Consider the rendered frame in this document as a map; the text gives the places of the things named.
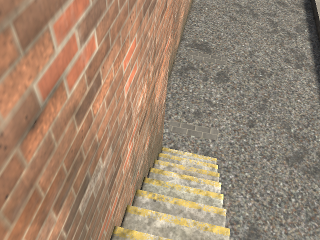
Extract stairs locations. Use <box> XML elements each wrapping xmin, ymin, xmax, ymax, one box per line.
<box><xmin>110</xmin><ymin>147</ymin><xmax>230</xmax><ymax>240</ymax></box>

